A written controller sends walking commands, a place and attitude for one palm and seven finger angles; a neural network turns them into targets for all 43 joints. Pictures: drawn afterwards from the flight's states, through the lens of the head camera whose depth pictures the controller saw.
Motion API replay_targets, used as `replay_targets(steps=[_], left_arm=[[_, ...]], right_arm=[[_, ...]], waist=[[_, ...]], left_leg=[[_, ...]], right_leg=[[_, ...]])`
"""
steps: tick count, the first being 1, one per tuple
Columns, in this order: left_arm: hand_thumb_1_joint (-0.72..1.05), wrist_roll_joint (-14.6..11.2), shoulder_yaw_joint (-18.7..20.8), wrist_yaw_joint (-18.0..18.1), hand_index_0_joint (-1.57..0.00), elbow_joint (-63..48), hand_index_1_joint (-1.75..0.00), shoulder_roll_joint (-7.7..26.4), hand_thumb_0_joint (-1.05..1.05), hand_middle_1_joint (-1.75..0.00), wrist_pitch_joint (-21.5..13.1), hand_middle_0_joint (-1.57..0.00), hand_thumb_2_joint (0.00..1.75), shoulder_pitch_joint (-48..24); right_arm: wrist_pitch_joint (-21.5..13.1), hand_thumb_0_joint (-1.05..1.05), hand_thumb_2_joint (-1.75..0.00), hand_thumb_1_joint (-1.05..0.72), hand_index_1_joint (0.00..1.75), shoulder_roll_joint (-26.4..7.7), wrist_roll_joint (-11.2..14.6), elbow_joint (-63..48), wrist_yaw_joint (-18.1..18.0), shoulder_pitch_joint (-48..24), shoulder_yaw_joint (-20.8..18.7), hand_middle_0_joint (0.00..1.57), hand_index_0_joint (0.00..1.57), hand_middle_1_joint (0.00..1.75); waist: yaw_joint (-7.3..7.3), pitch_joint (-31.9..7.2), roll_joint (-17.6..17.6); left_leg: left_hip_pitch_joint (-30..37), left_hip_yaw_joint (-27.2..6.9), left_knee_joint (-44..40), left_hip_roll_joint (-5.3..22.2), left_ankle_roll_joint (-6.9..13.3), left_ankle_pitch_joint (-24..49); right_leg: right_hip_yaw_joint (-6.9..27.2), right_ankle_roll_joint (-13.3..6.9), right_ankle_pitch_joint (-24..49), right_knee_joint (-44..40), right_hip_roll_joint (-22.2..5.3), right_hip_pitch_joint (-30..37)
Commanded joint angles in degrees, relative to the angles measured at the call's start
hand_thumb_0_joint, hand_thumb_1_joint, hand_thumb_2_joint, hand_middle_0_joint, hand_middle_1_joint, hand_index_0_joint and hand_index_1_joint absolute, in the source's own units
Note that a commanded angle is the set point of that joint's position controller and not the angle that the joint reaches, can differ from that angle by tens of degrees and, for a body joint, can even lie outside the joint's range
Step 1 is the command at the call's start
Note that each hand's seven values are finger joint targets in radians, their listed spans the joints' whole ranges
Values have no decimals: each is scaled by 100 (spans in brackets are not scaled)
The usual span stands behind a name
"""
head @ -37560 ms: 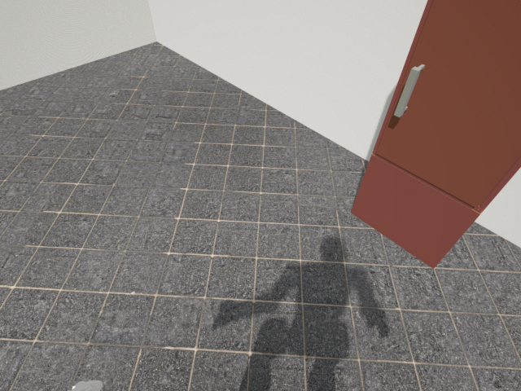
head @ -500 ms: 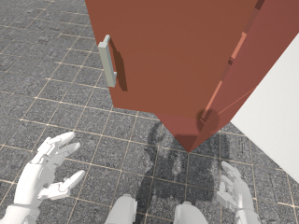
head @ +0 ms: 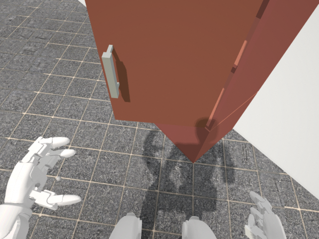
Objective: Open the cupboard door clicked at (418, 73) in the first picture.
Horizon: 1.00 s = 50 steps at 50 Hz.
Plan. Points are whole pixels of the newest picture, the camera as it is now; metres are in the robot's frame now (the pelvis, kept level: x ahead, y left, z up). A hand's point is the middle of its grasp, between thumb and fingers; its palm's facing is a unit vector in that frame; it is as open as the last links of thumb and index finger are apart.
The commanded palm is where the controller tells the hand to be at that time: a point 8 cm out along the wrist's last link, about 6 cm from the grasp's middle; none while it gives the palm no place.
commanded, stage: raise the hand with hooked fingers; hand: left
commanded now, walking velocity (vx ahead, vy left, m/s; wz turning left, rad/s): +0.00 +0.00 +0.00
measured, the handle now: (112, 73) +0.56 +0.18 +0.05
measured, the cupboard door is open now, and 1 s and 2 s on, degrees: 45 45 45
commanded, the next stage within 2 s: move the hooked fingers beside the handle in 0.98 s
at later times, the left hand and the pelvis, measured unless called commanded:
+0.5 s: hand (42, 150) +0.29 +0.28 +0.06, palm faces -0.02 -1.00 -0.07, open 14.0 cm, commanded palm +0.27 +0.33 +0.06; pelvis +0.01 +0.01 +0.01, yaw +0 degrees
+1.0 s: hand (49, 150) +0.30 +0.27 +0.06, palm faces -0.02 -1.00 -0.05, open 14.0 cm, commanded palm +0.27 +0.32 +0.06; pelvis +0.01 +0.00 +0.01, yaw -1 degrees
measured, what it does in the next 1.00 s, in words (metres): stands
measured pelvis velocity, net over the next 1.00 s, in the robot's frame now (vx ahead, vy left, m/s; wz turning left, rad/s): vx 0.01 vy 0.00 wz -0.01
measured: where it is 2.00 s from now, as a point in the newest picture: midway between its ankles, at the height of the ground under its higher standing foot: outside the picture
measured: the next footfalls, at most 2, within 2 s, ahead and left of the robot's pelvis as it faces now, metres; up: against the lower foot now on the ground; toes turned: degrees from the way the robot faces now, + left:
none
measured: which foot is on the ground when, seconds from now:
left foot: down 0.00-1.00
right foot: down 0.00-1.00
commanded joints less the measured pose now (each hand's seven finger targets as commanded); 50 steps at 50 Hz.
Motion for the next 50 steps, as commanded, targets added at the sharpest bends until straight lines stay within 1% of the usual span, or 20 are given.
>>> replay_targets(steps=[1,2,3,9,13,17,18,23,24,26,29,31,32,34,37,41,43,45,48,50], left_arm=[[-43,-153,611,-45,-29,-992,-115,1136,0,-115,-300,-29,33,-628],[-45,-166,644,-71,-30,-955,-117,1211,0,-117,-262,-30,32,-802],[-48,-134,609,-105,-30,-960,-118,1198,0,-118,-231,-30,31,-848],[-50,-154,782,-211,-30,-671,-120,1430,0,-120,-45,-30,30,-1279],[-50,-201,916,-352,-30,-483,-120,1591,0,-120,17,-30,30,-1617],[-50,-230,1012,-465,-30,-299,-120,1735,0,-120,65,-30,30,-1839],[-50,-230,1054,-498,-30,-299,-120,1778,0,-120,55,-30,30,-1902],[-50,-257,1241,-611,-30,-22,-120,2021,0,-120,112,-30,30,-2211],[-50,-275,1224,-644,-30,132,-120,1973,0,-120,135,-30,30,-2193],[-50,-329,1159,-696,-30,176,-120,1850,0,-120,155,-30,30,-2066],[-50,-351,1177,-733,-30,135,-120,1882,0,-120,159,-30,30,-1995],[-50,-323,1154,-685,-30,186,-120,1846,0,-120,153,-30,30,-1946],[-50,-337,1189,-679,-30,137,-120,1916,0,-120,119,-30,30,-2006],[-50,-320,1282,-619,-30,14,-120,2012,0,-120,50,-30,30,-2104],[-50,-340,1289,-566,-30,-4,-120,2018,0,-120,-20,-30,30,-2129],[-50,-295,1260,-563,-30,-138,-120,2015,0,-120,-74,-30,30,-2094],[-50,-307,1254,-592,-30,-40,-120,2011,0,-120,-42,-30,30,-2096],[-50,-327,1185,-610,-30,90,-120,1908,0,-120,-8,-30,30,-2044],[-50,-331,1217,-645,-30,223,-120,1954,0,-120,54,-30,30,-2134],[-50,-346,1139,-672,-30,254,-120,1858,0,-120,61,-30,30,-2160]], right_arm=[[-282,0,-90,-90,30,-817,33,-889,-59,-119,-214,20,20,30],[-276,0,-90,-90,30,-838,24,-898,-64,-97,-196,20,20,30],[-264,0,-90,-90,30,-848,27,-896,-56,-68,-189,20,20,30],[-224,0,-90,-90,30,-895,17,-917,-60,-9,-139,20,20,30],[-212,0,-90,-90,30,-912,12,-895,-75,44,-123,20,20,30],[-218,0,-90,-90,30,-931,8,-851,-85,84,-127,20,20,30],[-207,0,-90,-90,30,-942,12,-828,-87,121,-140,20,20,30],[-157,0,-90,-90,30,-967,9,-774,-81,203,-144,20,20,30],[-139,0,-90,-90,30,-972,30,-779,-91,230,-157,20,20,30],[-135,0,-90,-90,30,-960,37,-821,-70,208,-167,20,20,30],[-114,0,-90,-90,30,-967,27,-857,-33,227,-185,20,20,30],[-83,0,-90,-90,30,-969,36,-867,-25,251,-202,20,20,30],[-89,0,-90,-90,30,-966,22,-871,-21,238,-192,20,20,30],[-62,0,-90,-90,30,-958,18,-877,-15,235,-192,20,20,30],[-53,0,-90,-90,30,-942,12,-882,-22,215,-177,20,20,30],[-27,0,-90,-90,30,-927,33,-878,-38,211,-189,20,20,30],[-13,0,-90,-90,30,-919,19,-851,-38,230,-162,20,20,30],[-3,0,-90,-90,30,-916,42,-859,-42,197,-158,20,20,30],[18,0,-90,-90,30,-933,38,-872,-61,200,-142,20,20,30],[25,0,-90,-90,30,-919,56,-884,-71,169,-145,20,20,30]], waist=[[48,-1183,512],[42,-1149,486],[32,-1242,624],[15,-1206,558],[27,-1414,479],[54,-1448,619],[41,-1591,484],[67,-1696,632],[29,-1629,485],[74,-1652,457],[92,-1766,457],[48,-1655,292],[58,-1567,447],[69,-1704,524],[53,-1575,541],[50,-1768,633],[20,-1771,580],[5,-1582,554],[-12,-1573,377],[-33,-1484,354]], left_leg=[[968,-232,-1401,-197,12,909],[986,-283,-1412,-182,-4,972],[1127,-277,-1425,-172,-17,1087],[1175,-347,-1512,-156,-59,1090],[1274,-342,-1460,-154,-76,1379],[1353,-321,-1404,-154,-89,1737],[1422,-324,-1393,-132,-93,1851],[1531,-306,-1375,-118,-117,2183],[1481,-287,-1369,-119,-97,2128],[1412,-261,-1388,-140,-83,2081],[1389,-230,-1345,-149,-68,2234],[1304,-210,-1341,-139,-45,2067],[1258,-200,-1311,-149,-48,2083],[1318,-206,-1342,-142,-58,2036],[1197,-192,-1318,-155,-37,1867],[1364,-179,-1341,-144,-28,1949],[1313,-165,-1289,-144,-18,2026],[1197,-160,-1314,-151,-22,1775],[1109,-156,-1304,-153,0,1652],[993,-122,-1270,-167,18,1475]], right_leg=[[165,-117,195,-989,270,787],[126,-150,267,-929,304,785],[116,-142,378,-922,303,743],[66,-143,422,-941,320,722],[63,-153,608,-917,337,799],[76,-183,830,-904,341,841],[76,-158,910,-907,334,876],[86,-164,1086,-907,335,895],[95,-145,1094,-942,334,890],[102,-139,1111,-965,315,988],[133,-140,1280,-961,319,1093],[131,-120,1184,-990,322,1028],[152,-156,1189,-968,340,1022],[157,-137,1140,-959,322,1038],[190,-161,1021,-984,337,1044],[212,-130,1118,-995,311,1091],[220,-133,1226,-977,332,1134],[225,-119,1043,-1030,320,1071],[234,-120,960,-1041,334,1088],[285,-103,840,-1093,314,1083]])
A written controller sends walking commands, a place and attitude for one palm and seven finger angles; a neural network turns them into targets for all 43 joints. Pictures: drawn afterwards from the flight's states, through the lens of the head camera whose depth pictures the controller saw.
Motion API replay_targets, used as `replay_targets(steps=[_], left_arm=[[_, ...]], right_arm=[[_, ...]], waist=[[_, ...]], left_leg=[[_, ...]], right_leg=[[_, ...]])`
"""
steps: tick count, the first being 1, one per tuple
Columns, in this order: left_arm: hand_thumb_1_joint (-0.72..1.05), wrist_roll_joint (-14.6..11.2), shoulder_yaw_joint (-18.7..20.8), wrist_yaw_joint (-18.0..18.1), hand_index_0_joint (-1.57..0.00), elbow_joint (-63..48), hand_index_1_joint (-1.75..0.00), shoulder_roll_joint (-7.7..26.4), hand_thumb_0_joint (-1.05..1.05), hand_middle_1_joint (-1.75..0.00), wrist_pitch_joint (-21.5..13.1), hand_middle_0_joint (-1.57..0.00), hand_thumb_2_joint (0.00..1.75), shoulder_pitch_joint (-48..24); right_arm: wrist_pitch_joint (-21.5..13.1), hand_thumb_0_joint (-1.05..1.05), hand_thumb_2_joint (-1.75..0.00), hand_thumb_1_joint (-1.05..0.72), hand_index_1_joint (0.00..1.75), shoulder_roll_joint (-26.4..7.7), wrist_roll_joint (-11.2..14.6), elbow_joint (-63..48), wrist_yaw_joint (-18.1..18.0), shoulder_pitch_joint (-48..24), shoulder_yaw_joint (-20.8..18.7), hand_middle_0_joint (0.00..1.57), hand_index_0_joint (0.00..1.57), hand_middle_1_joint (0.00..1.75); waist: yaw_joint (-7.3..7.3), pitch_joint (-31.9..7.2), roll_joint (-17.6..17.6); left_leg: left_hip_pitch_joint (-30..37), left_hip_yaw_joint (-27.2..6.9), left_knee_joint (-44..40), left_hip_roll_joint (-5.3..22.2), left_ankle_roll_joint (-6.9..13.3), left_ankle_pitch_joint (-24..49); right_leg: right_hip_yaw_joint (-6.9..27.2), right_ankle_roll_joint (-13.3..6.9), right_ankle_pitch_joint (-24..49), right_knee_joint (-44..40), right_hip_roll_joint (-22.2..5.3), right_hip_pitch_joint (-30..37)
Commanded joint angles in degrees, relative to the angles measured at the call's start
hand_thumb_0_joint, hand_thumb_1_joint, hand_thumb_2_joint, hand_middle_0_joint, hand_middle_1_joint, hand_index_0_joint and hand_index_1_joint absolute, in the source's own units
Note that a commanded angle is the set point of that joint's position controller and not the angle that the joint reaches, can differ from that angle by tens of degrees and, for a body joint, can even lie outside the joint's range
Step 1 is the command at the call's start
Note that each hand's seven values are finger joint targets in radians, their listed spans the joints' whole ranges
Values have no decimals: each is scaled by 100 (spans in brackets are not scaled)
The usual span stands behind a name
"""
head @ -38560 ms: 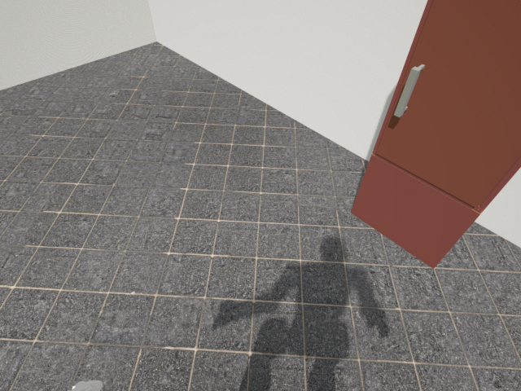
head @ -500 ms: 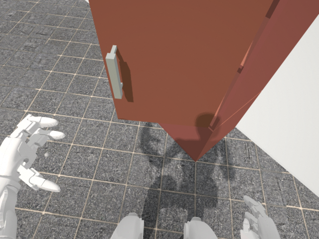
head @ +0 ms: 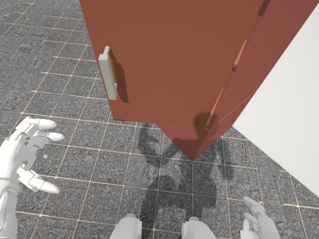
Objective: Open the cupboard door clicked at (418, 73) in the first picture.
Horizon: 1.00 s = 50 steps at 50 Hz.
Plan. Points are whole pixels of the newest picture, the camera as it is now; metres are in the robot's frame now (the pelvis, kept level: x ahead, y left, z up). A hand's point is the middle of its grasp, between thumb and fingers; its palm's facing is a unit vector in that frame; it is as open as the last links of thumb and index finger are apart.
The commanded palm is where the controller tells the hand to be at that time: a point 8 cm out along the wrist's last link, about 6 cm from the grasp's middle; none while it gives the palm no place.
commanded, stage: move the hooked fingers beside the handle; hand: left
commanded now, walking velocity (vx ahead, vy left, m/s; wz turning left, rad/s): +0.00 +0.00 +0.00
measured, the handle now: (110, 74) +0.55 +0.18 +0.04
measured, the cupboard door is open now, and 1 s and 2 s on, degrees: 45 45 45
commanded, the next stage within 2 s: none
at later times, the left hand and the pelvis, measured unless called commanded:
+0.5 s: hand (60, 136) +0.33 +0.26 +0.05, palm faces -0.03 -1.00 -0.03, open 14.0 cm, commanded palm +0.32 +0.31 +0.05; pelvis +0.00 +0.00 +0.00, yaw +0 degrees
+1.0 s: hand (71, 113) +0.40 +0.26 +0.04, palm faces -0.02 -1.00 -0.02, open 14.0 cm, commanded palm +0.39 +0.30 +0.04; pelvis +0.00 +0.00 -0.01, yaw -1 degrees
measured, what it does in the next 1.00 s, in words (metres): stands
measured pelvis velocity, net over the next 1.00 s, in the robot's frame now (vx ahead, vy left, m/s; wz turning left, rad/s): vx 0.00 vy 0.00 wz -0.02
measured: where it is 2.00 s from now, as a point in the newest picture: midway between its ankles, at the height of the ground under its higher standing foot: outside the picture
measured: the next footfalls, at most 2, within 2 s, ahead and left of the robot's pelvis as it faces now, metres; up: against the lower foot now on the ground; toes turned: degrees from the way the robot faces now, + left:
none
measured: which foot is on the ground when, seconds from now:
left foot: down 0.00-1.00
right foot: down 0.00-1.00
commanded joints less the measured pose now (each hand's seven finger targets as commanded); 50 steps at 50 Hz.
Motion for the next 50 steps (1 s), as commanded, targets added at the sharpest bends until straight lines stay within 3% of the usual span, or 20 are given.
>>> replay_targets(steps=[1,5,9,17,21,23,26,28,33,35,36,41,43,45,47,49,50], left_arm=[[-50,-186,554,-41,-30,-949,-120,1357,0,-120,-324,-30,30,-821],[-50,-157,586,-40,-30,-1127,-120,1477,0,-120,-401,-30,30,-1047],[-50,-110,473,-14,-30,-876,-120,1439,0,-120,-425,-30,30,-1578],[-50,42,287,88,-30,-765,-120,1399,0,-120,-280,-30,30,-1904],[-50,132,338,273,-30,-334,-120,1429,0,-120,-245,-30,30,-2215],[-50,179,511,322,-30,-61,-120,1612,0,-120,-267,-30,30,-2323],[-50,247,512,333,-30,31,-120,1668,0,-120,-369,-30,30,-2608],[-50,247,475,263,-30,-58,-120,1700,0,-120,-470,-30,30,-2789],[-50,270,478,187,-30,444,-120,1733,0,-120,-497,-30,30,-3139],[-50,312,298,185,-30,547,-120,1603,0,-120,-484,-30,30,-3439],[-50,356,393,212,-30,676,-120,1725,0,-120,-487,-30,30,-3469],[-50,477,280,300,-30,924,-120,1721,0,-120,-592,-30,30,-4153],[-50,503,460,314,-30,1054,-120,1933,0,-120,-634,-30,30,-4149],[-50,550,585,332,-30,1353,-120,2062,0,-120,-600,-30,30,-4091],[-50,611,475,335,-30,1491,-120,2041,0,-120,-607,-30,30,-4475],[-50,674,520,349,-30,1763,-120,2167,0,-120,-612,-30,30,-4773],[-50,728,481,356,-30,1823,-120,2183,0,-120,-640,-30,30,-4938]], right_arm=[[-267,0,-90,-90,30,-922,51,-782,-122,44,-389,20,20,30],[-278,0,-90,-90,30,-917,49,-755,-144,42,-390,20,20,30],[-282,0,-90,-90,30,-930,43,-640,-188,72,-367,20,20,30],[-224,0,-90,-90,30,-934,38,-627,-169,169,-385,20,20,30],[-93,0,-90,-90,30,-939,45,-579,-142,185,-367,20,20,30],[-25,0,-90,-90,30,-947,32,-548,-140,218,-356,20,20,30],[50,0,-90,-90,30,-944,31,-529,-141,242,-369,20,20,30],[80,0,-90,-90,30,-939,20,-509,-125,287,-368,20,20,30],[187,0,-90,-90,30,-980,24,-363,-136,408,-390,20,20,30],[219,0,-90,-90,30,-973,17,-345,-120,398,-381,20,20,30],[243,0,-90,-90,30,-996,22,-320,-127,439,-404,20,20,30],[325,0,-90,-90,30,-999,-5,-202,-121,537,-402,20,20,30],[377,0,-90,-90,30,-1018,-18,-180,-107,607,-399,20,20,30],[446,0,-90,-90,30,-1018,-17,-188,-87,611,-390,20,20,30],[494,0,-90,-90,30,-1007,-21,-183,-83,636,-368,20,20,30],[560,0,-90,-90,30,-1045,-18,-139,-85,681,-371,20,20,30],[578,0,-90,-90,30,-1049,-22,-127,-86,692,-370,20,20,30]], waist=[[6,-1513,307],[-5,-1684,430],[-93,-1570,470],[-37,-1941,626],[-99,-1695,359],[-82,-1732,217],[-96,-1842,298],[-90,-2077,541],[-196,-1997,305],[-229,-1932,533],[-221,-1909,448],[-292,-2124,506],[-229,-2329,476],[-205,-2218,376],[-282,-2134,483],[-347,-2072,351],[-362,-2113,486]], left_leg=[[885,-121,-1049,-209,15,1424],[1010,-126,-982,-197,20,1609],[986,-176,-955,-180,2,1526],[1290,-210,-1007,-157,-24,1983],[1016,-180,-1058,-157,-22,1641],[897,-134,-1030,-158,-5,1583],[920,-119,-1028,-154,5,1618],[1145,-130,-1009,-141,-14,1905],[1056,-146,-947,-106,-5,2007],[1066,-158,-976,-119,-16,1833],[1055,-163,-983,-111,-15,1775],[1223,-209,-913,-102,-19,1873],[1273,-205,-895,-95,-26,2066],[1008,-154,-864,-110,-8,2024],[912,-149,-812,-110,9,1995],[820,-156,-797,-91,22,1799],[860,-165,-789,-89,17,1732]], right_leg=[[279,-123,736,-818,244,1029],[292,-130,930,-742,243,1031],[273,-140,825,-692,247,806],[225,-167,1140,-636,237,848],[228,-125,942,-697,215,810],[281,-127,944,-711,229,950],[310,-127,997,-697,217,982],[310,-150,1211,-644,232,993],[298,-132,1347,-606,254,891],[284,-136,1166,-627,227,732],[283,-139,1097,-643,235,712],[278,-142,1113,-595,235,557],[290,-153,1260,-560,259,676],[315,-138,1338,-546,244,791],[303,-159,1319,-484,262,667],[323,-128,1192,-519,264,580],[326,-134,1099,-506,258,478]])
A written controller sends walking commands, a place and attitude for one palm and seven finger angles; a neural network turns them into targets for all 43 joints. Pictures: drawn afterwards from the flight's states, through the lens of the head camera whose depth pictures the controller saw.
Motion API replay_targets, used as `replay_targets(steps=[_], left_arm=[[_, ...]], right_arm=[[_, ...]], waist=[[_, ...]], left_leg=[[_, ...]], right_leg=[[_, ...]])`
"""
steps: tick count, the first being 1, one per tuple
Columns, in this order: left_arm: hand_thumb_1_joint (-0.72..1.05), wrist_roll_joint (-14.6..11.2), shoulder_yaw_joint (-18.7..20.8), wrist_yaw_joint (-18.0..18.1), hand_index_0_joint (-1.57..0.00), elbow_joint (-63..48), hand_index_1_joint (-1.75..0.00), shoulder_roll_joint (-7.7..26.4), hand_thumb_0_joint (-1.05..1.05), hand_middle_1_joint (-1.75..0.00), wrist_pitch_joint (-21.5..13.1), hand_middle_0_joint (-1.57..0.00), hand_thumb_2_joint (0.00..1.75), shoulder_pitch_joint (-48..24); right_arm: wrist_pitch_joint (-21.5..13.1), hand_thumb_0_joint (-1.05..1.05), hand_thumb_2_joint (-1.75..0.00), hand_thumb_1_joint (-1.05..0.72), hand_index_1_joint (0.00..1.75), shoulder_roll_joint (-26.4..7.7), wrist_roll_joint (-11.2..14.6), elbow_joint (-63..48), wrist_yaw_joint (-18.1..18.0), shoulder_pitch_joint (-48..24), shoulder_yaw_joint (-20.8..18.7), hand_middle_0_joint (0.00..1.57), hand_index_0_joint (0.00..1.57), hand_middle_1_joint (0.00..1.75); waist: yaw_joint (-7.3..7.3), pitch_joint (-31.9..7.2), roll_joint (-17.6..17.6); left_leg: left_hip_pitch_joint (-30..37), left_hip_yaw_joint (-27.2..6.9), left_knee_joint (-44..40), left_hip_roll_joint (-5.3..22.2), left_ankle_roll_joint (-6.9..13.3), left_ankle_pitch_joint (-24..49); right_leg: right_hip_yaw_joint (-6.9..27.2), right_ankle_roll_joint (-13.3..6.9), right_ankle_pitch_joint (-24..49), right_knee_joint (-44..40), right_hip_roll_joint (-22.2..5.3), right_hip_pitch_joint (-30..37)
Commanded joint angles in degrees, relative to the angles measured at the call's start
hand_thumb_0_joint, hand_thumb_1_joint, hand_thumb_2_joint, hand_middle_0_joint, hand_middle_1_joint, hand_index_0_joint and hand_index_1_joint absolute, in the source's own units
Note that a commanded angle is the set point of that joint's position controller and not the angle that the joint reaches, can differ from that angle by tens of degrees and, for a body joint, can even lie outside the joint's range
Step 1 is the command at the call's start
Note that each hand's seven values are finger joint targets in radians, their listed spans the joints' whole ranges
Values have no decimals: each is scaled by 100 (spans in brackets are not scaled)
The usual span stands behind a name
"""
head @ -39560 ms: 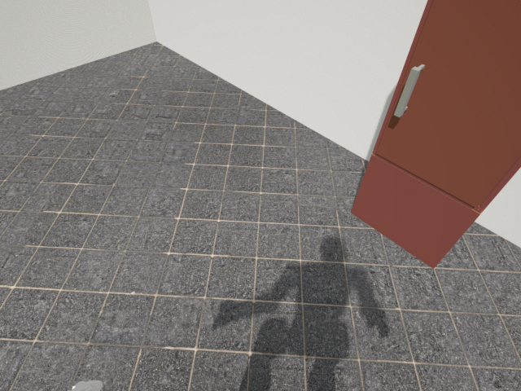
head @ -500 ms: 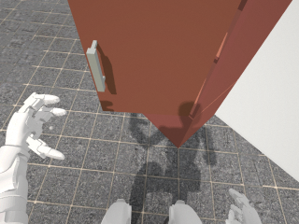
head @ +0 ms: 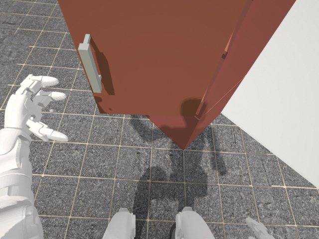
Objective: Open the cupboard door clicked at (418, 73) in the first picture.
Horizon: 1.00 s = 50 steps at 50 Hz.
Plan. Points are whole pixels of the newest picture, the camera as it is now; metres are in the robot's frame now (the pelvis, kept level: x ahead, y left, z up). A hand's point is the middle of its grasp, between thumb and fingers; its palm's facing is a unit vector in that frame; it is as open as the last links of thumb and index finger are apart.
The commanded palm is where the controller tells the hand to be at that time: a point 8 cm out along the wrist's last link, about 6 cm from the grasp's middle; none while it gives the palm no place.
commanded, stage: move the hooked fingers beside the handle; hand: left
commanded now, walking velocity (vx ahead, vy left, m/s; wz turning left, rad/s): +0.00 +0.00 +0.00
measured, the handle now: (92, 65) +0.55 +0.19 +0.05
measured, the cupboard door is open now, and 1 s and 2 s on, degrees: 45 45 45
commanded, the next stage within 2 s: slide the fingers in behind the handle in 1.48 s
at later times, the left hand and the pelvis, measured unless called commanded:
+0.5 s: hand (64, 86) +0.48 +0.25 +0.05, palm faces +0.01 -1.00 -0.03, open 14.0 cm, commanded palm +0.46 +0.30 +0.05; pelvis +0.00 +0.00 -0.01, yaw -1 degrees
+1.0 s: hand (65, 80) +0.51 +0.26 +0.04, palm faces +0.01 -1.00 -0.03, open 14.0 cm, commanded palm +0.49 +0.29 +0.04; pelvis +0.00 +0.01 -0.02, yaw -2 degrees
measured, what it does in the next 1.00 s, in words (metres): stands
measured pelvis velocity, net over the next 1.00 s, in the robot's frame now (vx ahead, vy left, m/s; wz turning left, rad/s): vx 0.00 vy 0.01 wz -0.04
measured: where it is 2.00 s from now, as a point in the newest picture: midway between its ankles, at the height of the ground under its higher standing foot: outside the picture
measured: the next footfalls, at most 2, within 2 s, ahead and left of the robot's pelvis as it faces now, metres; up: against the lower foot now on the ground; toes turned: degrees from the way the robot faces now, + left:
none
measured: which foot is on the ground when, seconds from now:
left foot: down 0.00-1.00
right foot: down 0.00-1.00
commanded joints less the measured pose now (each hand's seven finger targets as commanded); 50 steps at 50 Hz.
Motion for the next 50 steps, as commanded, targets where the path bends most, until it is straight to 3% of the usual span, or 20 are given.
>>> replay_targets(steps=[1,3,5,9,11,13,14,19,21,26,29,31,34,37,39,41,45,47,49,50], left_arm=[[-50,-32,280,25,-30,-882,-120,1694,0,-120,-463,-30,30,-2365],[-50,-38,354,12,-30,-903,-120,1766,0,-120,-546,-30,30,-2392],[-50,2,133,14,-30,-830,-120,1562,0,-120,-541,-30,30,-2542],[-50,99,326,91,-30,-198,-120,1847,0,-120,-427,-30,30,-2770],[-50,190,339,166,-30,-256,-120,1923,0,-120,-467,-30,30,-2931],[-50,225,210,218,-30,-201,-120,1823,0,-120,-532,-30,30,-3223],[-50,249,366,262,-30,-131,-120,2031,0,-120,-567,-30,30,-3315],[-50,366,496,298,-30,259,-120,2356,0,-120,-593,-30,30,-3666],[-50,402,389,283,-30,285,-120,2306,0,-120,-558,-30,30,-3810],[-50,482,583,258,-30,612,-120,2672,0,-120,-449,-30,30,-3908],[-50,483,478,232,-30,470,-120,2607,0,-120,-470,-30,30,-4228],[-50,510,581,244,-30,673,-120,2769,0,-120,-428,-30,30,-4264],[-50,581,513,226,-30,734,-120,2800,0,-120,-396,-30,30,-4459],[-50,569,444,245,-30,737,-120,2667,0,-120,-363,-30,30,-4401],[-50,576,619,253,-30,504,-120,2864,0,-120,-393,-30,30,-4228],[-50,555,556,263,-30,609,-120,2697,0,-120,-341,-30,30,-4116],[-50,614,733,308,-30,590,-120,3048,0,-120,-354,-30,30,-4294],[-50,599,830,323,-30,210,-120,3180,0,-120,-492,-30,30,-4430],[-50,566,683,297,-30,49,-120,2871,0,-120,-548,-30,30,-4160],[-50,520,572,284,-30,9,-120,2695,0,-120,-544,-30,30,-4188]], right_arm=[[-100,0,-90,-90,30,-1023,12,-462,-91,524,-378,20,20,30],[-68,0,-90,-90,30,-1048,-4,-427,-85,626,-409,20,20,30],[-24,0,-90,-90,30,-1034,-7,-379,-57,652,-404,20,20,30],[109,0,-90,-90,30,-1071,-11,-298,-55,736,-382,20,20,30],[157,0,-90,-90,30,-1074,-29,-324,-46,766,-387,20,20,30],[197,0,-90,-90,30,-1058,-47,-275,-28,809,-371,20,20,30],[223,0,-90,-90,30,-1095,-56,-257,-33,845,-372,20,20,30],[319,0,-90,-90,30,-1133,-89,-197,-47,936,-327,20,20,30],[357,0,-90,-90,30,-1116,-99,-195,-30,959,-309,20,20,30],[483,0,-90,-90,30,-1156,-115,-204,-13,1082,-273,20,20,30],[522,0,-90,-90,30,-1147,-136,-191,2,1145,-276,20,20,30],[560,0,-90,-90,30,-1174,-136,-162,0,1183,-264,20,20,30],[602,0,-90,-90,30,-1189,-145,-132,5,1243,-245,20,20,30],[638,0,-90,-90,30,-1190,-168,-184,30,1289,-242,20,20,30],[686,0,-90,-90,30,-1200,-174,-217,44,1309,-263,20,20,30],[715,0,-90,-90,30,-1171,-166,-216,73,1294,-267,20,20,30],[735,0,-90,-90,30,-1184,-159,-240,58,1279,-236,20,20,30],[713,0,-90,-90,30,-1180,-178,-248,61,1288,-249,20,20,30],[731,0,-90,-90,30,-1139,-180,-242,113,1285,-278,20,20,30],[737,0,-90,-90,30,-1141,-181,-202,119,1275,-289,20,20,30]], waist=[[-48,-2227,767],[-32,-2572,751],[-85,-2542,876],[-147,-2291,558],[-127,-2444,691],[-216,-2430,811],[-216,-2428,712],[-309,-2615,753],[-348,-2642,876],[-392,-2671,788],[-469,-2907,1042],[-531,-2770,857],[-561,-2815,1066],[-567,-2781,1089],[-431,-3164,1226],[-489,-2985,1043],[-505,-2860,1023],[-462,-3134,1271],[-368,-3376,1557],[-458,-3298,1451]], left_leg=[[1474,-292,-928,-136,-29,1759],[1834,-338,-885,-104,-47,2168],[1955,-400,-894,-87,-78,2312],[1490,-375,-840,-100,-28,2037],[1555,-377,-831,-105,-26,2042],[1703,-406,-821,-91,-39,2053],[1665,-445,-817,-76,-44,1988],[1497,-430,-685,-89,-8,2032],[1480,-421,-643,-90,0,2129],[1236,-395,-532,-74,27,2234],[1472,-418,-465,-59,22,2452],[1284,-419,-433,-44,41,2324],[1424,-465,-415,-23,15,2419],[1518,-522,-445,-24,15,2449],[1695,-511,-449,-16,-13,2746],[1584,-483,-439,-8,5,2656],[1255,-429,-427,-30,40,2360],[1591,-468,-407,-16,21,2662],[2153,-541,-458,18,-72,3139],[2213,-558,-451,36,-67,3206]], right_leg=[[191,-166,1016,-634,200,931],[175,-180,1244,-612,238,940],[129,-177,1237,-595,227,764],[143,-152,1193,-584,229,800],[149,-155,1158,-562,219,765],[143,-158,1089,-584,245,583],[121,-161,1032,-564,245,564],[165,-148,1129,-503,251,611],[172,-132,1224,-484,242,596],[196,-117,1417,-438,268,694],[193,-114,1530,-406,281,582],[193,-100,1472,-425,290,564],[160,-118,1436,-391,302,372],[102,-145,1350,-370,322,255],[124,-136,1567,-356,310,451],[114,-112,1553,-394,325,425],[164,-107,1480,-395,326,570],[155,-142,1614,-333,339,550],[89,-153,1658,-361,352,396],[76,-138,1695,-393,355,339]])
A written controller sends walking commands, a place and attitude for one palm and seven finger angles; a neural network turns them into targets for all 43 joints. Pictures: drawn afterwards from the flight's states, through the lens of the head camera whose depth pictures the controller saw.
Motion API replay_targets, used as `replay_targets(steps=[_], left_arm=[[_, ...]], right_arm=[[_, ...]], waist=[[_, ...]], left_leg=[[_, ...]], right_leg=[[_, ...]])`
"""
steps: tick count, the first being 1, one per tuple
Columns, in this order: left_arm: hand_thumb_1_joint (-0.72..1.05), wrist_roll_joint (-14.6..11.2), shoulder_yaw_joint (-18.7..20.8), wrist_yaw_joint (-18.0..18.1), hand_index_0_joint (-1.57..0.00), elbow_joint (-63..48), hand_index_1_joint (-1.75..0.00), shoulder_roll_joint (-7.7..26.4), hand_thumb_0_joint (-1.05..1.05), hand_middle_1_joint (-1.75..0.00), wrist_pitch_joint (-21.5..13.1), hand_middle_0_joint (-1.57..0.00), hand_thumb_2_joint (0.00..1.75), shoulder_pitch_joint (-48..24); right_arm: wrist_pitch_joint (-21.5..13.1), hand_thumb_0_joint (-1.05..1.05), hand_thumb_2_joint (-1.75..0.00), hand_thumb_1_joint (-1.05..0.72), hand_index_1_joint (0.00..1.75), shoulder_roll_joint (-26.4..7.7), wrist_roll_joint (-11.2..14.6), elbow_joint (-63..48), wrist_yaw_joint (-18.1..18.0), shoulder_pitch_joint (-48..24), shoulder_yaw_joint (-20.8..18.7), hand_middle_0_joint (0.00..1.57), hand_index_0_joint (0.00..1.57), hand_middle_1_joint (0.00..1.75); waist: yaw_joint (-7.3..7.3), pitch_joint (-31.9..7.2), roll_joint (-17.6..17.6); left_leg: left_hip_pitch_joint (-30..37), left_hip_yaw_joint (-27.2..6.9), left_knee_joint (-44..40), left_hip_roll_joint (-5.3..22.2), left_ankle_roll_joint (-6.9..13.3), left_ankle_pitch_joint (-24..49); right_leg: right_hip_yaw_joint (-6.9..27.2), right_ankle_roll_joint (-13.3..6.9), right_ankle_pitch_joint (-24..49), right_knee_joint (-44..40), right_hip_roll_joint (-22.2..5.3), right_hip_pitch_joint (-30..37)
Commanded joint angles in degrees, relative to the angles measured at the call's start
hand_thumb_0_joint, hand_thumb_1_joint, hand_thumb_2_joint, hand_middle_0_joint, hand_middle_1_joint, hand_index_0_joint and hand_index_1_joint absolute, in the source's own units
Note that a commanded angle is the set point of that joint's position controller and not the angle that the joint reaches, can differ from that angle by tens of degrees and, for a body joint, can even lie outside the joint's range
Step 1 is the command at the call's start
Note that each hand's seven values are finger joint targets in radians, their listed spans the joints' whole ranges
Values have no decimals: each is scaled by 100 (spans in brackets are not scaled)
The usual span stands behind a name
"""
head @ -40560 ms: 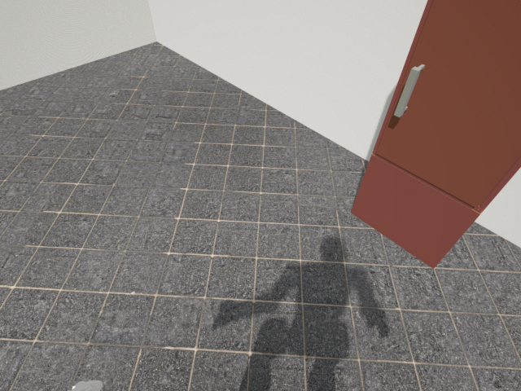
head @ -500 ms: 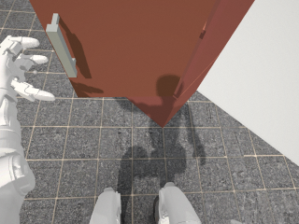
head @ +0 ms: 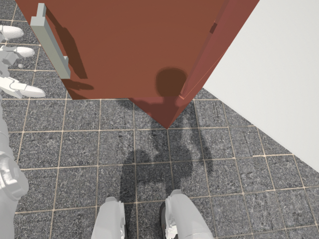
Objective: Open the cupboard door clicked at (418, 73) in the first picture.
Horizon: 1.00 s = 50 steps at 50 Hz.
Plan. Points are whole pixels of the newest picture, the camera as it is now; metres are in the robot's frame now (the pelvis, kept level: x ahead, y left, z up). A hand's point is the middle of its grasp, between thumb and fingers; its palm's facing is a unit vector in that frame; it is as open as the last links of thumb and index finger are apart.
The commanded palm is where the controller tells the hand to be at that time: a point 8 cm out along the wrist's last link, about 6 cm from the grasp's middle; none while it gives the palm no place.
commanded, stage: move the hooked fingers beside the handle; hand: left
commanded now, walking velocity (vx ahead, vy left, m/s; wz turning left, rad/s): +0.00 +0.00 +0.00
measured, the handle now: (55, 45) +0.54 +0.21 +0.07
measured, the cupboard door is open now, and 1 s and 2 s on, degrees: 45 45 45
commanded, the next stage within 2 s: slide the fingers in behind the handle in 0.48 s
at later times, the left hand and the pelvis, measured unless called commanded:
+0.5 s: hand (23, 68) +0.49 +0.27 +0.05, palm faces +0.04 -1.00 -0.03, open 14.0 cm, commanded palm +0.47 +0.30 +0.06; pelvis +0.00 +0.00 +0.00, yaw +1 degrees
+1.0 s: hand (39, 67) +0.49 +0.23 +0.06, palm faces +0.04 -1.00 -0.02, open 14.0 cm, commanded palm +0.47 +0.27 +0.06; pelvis +0.00 +0.00 +0.00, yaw +1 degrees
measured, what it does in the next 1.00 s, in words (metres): stands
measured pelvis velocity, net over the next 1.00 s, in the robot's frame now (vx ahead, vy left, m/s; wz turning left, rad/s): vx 0.00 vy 0.00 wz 0.02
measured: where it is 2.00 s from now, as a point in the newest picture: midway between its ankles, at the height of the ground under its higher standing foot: outside the picture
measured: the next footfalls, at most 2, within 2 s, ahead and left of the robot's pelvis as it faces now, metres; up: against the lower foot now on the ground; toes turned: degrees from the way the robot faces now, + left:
none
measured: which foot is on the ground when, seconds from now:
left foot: down 0.00-1.00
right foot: down 0.00-1.00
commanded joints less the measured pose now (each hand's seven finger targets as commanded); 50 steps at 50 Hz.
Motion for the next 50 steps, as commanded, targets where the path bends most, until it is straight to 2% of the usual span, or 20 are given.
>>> replay_targets(steps=[1,4,6,11,13,14,16,18,20,28,31,32,34,37,38,41,45,47,48,50], left_arm=[[-50,-276,75,-58,-30,-1487,-120,1543,0,-120,-497,-30,30,-1983],[-50,-317,-209,-116,-30,-1149,-120,1140,0,-120,-308,-30,30,-1865],[-50,-273,-242,-56,-30,-1016,-120,1145,0,-120,-246,-30,30,-1952],[-50,-217,-160,157,-30,-1278,-120,1293,0,-120,-513,-30,30,-2332],[-50,-233,-112,165,-30,-1546,-120,1321,0,-120,-647,-30,30,-2349],[-50,-220,-104,152,-30,-1409,-120,1276,0,-120,-631,-30,30,-2097],[-50,-218,-124,135,-30,-1074,-120,1237,0,-120,-510,-30,30,-1932],[-50,-177,-16,120,-30,-1043,-120,1450,0,-120,-462,-30,30,-1962],[-50,-173,-181,126,-30,-1175,-120,1279,0,-120,-454,-30,30,-2074],[-50,-218,-8,51,-30,-1137,-120,1534,0,-120,-561,-30,30,-2185],[-50,-270,-161,6,-30,-1254,-120,1279,0,-120,-521,-30,30,-2033],[-50,-336,-304,-12,-30,-1277,-120,1046,0,-120,-517,-30,30,-2112],[-50,-353,-279,12,-30,-1426,-120,1039,0,-120,-501,-30,30,-2116],[-50,-353,-367,126,-30,-1447,-120,875,0,-120,-476,-30,30,-2120],[-50,-328,-238,185,-30,-1352,-120,984,0,-120,-463,-30,30,-1970],[-50,-249,-363,359,-30,-1403,-120,829,0,-120,-501,-30,30,-2041],[-50,-178,-226,525,-30,-1225,-120,1007,0,-120,-589,-30,30,-2121],[-50,-171,-361,538,-30,-1309,-120,855,0,-120,-655,-30,30,-2240],[-50,-154,-260,548,-30,-1349,-120,995,0,-120,-686,-30,30,-2279],[-50,-159,-222,527,-30,-1175,-120,1011,0,-120,-667,-30,30,-2013]], right_arm=[[-47,0,-90,-90,30,-1151,13,-204,-69,980,-466,20,20,30],[-15,0,-90,-90,30,-1153,42,-173,-78,974,-474,20,20,30],[-8,0,-90,-90,30,-1164,41,-177,-98,969,-461,20,20,30],[-47,0,-90,-90,30,-1148,-4,-180,-109,926,-442,20,20,30],[-47,0,-90,-90,30,-1135,-23,-167,-95,952,-461,20,20,30],[-40,0,-90,-90,30,-1121,-12,-190,-80,930,-469,20,20,30],[-9,0,-90,-90,30,-1121,10,-199,-72,900,-449,20,20,30],[5,0,-90,-90,30,-1143,19,-246,-99,893,-430,20,20,30],[7,0,-90,-90,30,-1132,21,-272,-94,865,-423,20,20,30],[-32,0,-90,-90,30,-1158,20,-215,-130,867,-418,20,20,30],[-33,0,-90,-90,30,-1145,23,-218,-114,868,-439,20,20,30],[-44,0,-90,-90,30,-1121,21,-209,-115,896,-443,20,20,30],[-40,0,-90,-90,30,-1131,19,-170,-103,914,-475,20,20,30],[-48,0,-90,-90,30,-1092,21,-163,-96,912,-472,20,20,30],[-35,0,-90,-90,30,-1105,18,-171,-94,922,-478,20,20,30],[-41,0,-90,-90,30,-1064,16,-194,-71,870,-471,20,20,30],[-60,0,-90,-90,30,-1060,0,-199,-75,837,-441,20,20,30],[-91,0,-90,-90,30,-1034,-1,-228,-71,842,-436,20,20,30],[-90,0,-90,-90,30,-1051,-13,-207,-74,836,-442,20,20,30],[-87,0,-90,-90,30,-1044,3,-244,-67,822,-432,20,20,30]], waist=[[172,-3307,1325],[78,-2879,1176],[40,-2628,952],[50,-2830,1113],[115,-3240,1347],[178,-3232,1332],[111,-2910,968],[164,-2866,1071],[119,-2826,1080],[97,-2974,1068],[138,-3060,1133],[45,-3060,1075],[110,-3191,1221],[78,-3008,1025],[155,-3035,940],[115,-2824,937],[105,-2691,776],[77,-2744,854],[101,-2902,926],[144,-2880,744]], left_leg=[[3118,-503,-907,-97,-123,3304],[3058,-521,-978,-82,-122,3103],[2753,-515,-1034,-112,-88,2709],[2887,-546,-1009,-132,-130,2755],[3333,-589,-964,-105,-188,3313],[3311,-574,-954,-105,-199,3353],[2840,-475,-945,-135,-120,3023],[2756,-466,-971,-137,-120,2961],[2801,-493,-1009,-139,-123,2845],[2654,-455,-926,-154,-83,2671],[2818,-478,-958,-149,-100,2754],[2892,-489,-932,-144,-83,2859],[3068,-508,-947,-132,-120,2968],[2923,-498,-980,-146,-93,2867],[2852,-479,-1005,-156,-100,2825],[2711,-431,-1056,-173,-87,2522],[2372,-374,-1053,-206,-62,2181],[2436,-367,-1034,-219,-49,2237],[2478,-359,-1011,-211,-63,2314],[2280,-319,-1010,-227,-46,2229]], right_leg=[[99,-184,1628,-622,221,1211],[49,-179,1434,-705,225,946],[43,-183,1299,-722,219,999],[61,-205,1278,-653,197,990],[50,-216,1462,-606,205,986],[53,-217,1461,-609,209,1014],[87,-187,1523,-647,212,1225],[92,-198,1519,-609,205,1245],[74,-198,1405,-634,202,1160],[137,-195,1426,-617,205,1255],[115,-200,1416,-648,200,1234],[87,-202,1469,-627,215,1159],[88,-194,1475,-655,205,1127],[79,-202,1472,-675,212,1197],[96,-192,1480,-693,205,1304],[111,-187,1327,-727,193,1277],[171,-182,1227,-741,183,1450],[176,-200,1279,-705,193,1436],[192,-190,1362,-685,178,1495],[222,-181,1393,-700,179,1678]])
